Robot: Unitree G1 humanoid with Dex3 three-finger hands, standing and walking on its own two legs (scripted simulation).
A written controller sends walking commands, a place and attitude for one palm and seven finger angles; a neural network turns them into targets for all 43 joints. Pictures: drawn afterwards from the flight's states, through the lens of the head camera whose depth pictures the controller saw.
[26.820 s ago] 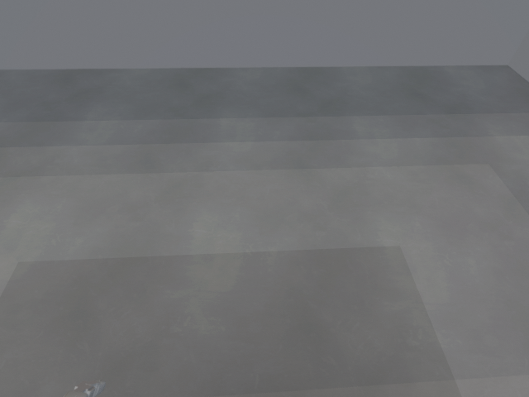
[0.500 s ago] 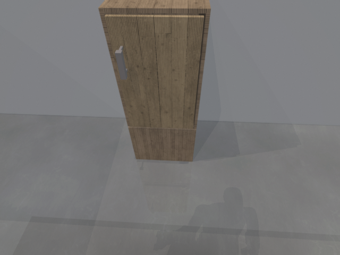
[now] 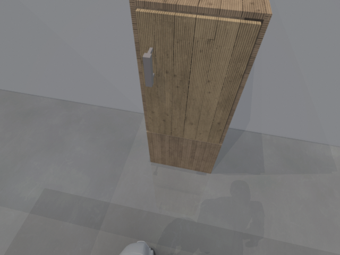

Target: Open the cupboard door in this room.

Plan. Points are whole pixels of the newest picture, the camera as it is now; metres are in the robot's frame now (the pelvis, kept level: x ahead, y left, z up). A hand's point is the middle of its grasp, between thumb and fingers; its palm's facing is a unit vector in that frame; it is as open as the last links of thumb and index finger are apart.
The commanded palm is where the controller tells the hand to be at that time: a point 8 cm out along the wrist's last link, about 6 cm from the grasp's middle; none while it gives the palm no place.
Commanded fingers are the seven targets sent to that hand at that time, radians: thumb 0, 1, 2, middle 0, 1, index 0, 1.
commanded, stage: take the last steps up to it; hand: left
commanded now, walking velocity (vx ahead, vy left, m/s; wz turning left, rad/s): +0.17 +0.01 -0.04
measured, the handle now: (150, 67) +0.67 +0.15 +0.04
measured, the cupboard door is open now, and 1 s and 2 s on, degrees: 0 0 0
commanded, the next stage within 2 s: come to a stop and stand still in 0.04 s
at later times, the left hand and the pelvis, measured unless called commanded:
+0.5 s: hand (115, 224) +0.21 +0.18 -0.16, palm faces -0.03 -0.97 -0.26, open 7.3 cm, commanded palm none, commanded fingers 0.00 0.90 0.90 -0.20 -0.30 -0.20 -0.30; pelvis +0.11 +0.00 +0.00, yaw -2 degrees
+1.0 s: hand out of the picture +0.08 +0.24 -0.17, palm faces +0.05 -0.98 -0.20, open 7.3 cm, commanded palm none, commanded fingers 0.00 0.90 0.90 -0.20 -0.30 -0.20 -0.30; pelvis +0.06 +0.04 +0.01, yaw -2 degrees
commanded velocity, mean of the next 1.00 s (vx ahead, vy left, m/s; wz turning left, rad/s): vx -0.08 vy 0.01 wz -0.01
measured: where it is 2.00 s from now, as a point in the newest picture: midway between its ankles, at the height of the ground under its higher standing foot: outside the picture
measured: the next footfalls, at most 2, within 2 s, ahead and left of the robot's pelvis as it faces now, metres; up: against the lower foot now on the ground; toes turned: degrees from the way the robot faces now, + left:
left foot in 0.02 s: +0.13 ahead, +0.12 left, +0.00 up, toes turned +7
right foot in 0.44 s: +0.18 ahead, -0.11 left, +0.00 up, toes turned -8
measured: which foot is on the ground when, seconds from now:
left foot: up 0.00-0.00, down 0.02-0.46, up 0.48-0.84, down 0.86-1.00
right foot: down 0.00-0.02, up 0.04-0.42, down 0.44-0.88, up 0.90-1.00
